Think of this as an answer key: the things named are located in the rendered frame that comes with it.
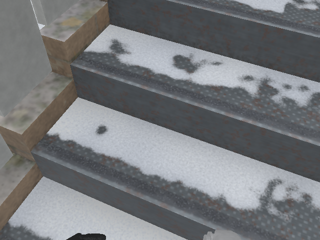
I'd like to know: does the robot right thigh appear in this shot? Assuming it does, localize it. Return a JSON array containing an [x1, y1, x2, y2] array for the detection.
[[203, 230, 242, 240]]

